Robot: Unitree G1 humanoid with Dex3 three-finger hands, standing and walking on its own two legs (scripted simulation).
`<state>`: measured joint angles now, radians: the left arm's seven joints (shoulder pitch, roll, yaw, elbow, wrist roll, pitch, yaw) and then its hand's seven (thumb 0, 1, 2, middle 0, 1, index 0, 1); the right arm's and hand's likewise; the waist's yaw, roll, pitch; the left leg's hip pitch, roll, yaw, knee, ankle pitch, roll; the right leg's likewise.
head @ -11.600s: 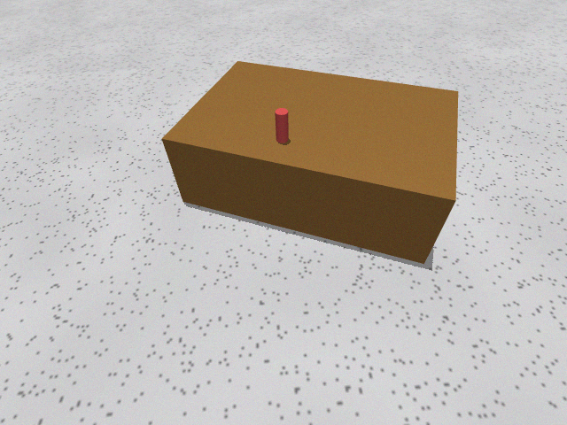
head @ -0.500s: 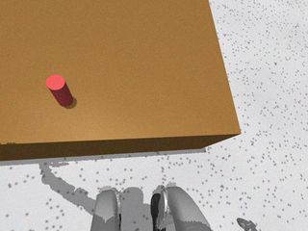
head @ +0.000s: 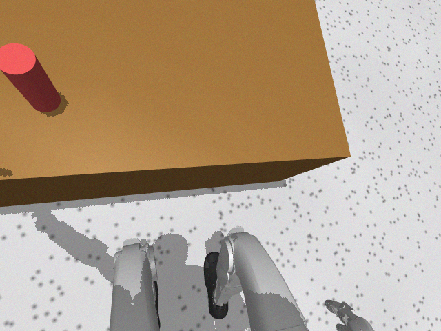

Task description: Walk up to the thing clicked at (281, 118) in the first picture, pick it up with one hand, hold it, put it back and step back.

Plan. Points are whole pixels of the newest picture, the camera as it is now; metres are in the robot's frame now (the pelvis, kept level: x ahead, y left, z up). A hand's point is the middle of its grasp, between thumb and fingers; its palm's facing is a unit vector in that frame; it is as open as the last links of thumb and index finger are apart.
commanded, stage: approach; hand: left
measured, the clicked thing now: (32, 82) +0.55 +0.29 -0.12
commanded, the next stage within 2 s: close in in 0.26 s
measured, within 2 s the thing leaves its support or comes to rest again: neither
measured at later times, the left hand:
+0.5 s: hand out of the picture +0.49 +0.36 -0.14, palm faces +0.34 -0.94 -0.02, open 16.9 cm
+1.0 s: hand (5, 88) +0.54 +0.34 -0.14, palm faces +0.32 -0.95 -0.03, open 17.0 cm
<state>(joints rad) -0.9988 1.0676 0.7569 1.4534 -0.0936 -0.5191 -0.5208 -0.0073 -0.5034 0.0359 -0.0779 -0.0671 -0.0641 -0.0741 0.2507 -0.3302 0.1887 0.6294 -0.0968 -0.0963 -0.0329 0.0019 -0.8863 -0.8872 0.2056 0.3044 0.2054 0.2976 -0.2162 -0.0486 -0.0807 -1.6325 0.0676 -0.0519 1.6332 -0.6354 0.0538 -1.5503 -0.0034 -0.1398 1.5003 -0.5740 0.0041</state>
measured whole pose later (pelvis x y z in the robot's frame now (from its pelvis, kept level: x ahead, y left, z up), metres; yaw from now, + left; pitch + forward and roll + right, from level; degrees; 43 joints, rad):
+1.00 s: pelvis -0.05 -0.01 -0.18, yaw -4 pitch +36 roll -12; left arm -1.26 1.03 0.51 1.23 -0.01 -0.28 -0.24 -0.01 -0.61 0.06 -0.17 -0.20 -0.21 -0.17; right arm 0.26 -0.32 0.23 0.55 -0.07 0.13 0.01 0.00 -0.89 -0.88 0.20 0.30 0.20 0.30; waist -0.27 -0.02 -0.05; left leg -2.18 0.07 -0.10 2.22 -0.69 0.06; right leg -2.09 -0.03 -0.17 2.08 -0.64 -0.02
